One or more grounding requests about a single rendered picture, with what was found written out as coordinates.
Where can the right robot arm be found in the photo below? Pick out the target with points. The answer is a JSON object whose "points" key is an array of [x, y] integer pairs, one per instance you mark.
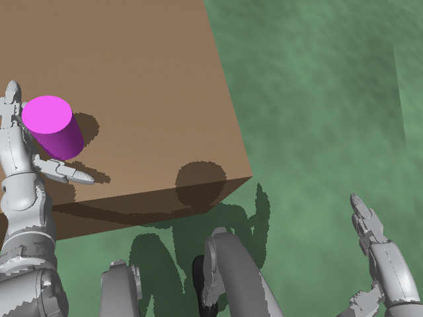
{"points": [[405, 309]]}

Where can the left robot arm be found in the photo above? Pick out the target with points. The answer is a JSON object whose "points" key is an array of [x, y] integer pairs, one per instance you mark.
{"points": [[29, 283]]}

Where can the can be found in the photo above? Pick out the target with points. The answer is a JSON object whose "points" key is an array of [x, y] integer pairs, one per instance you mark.
{"points": [[51, 121]]}

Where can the right robot foot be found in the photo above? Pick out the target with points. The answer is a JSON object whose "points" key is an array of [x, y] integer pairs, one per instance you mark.
{"points": [[198, 281]]}

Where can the left robot hand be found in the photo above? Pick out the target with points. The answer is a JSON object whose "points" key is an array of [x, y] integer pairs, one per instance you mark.
{"points": [[18, 153]]}

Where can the right robot hand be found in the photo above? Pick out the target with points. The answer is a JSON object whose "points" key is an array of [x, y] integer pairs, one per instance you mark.
{"points": [[392, 280]]}

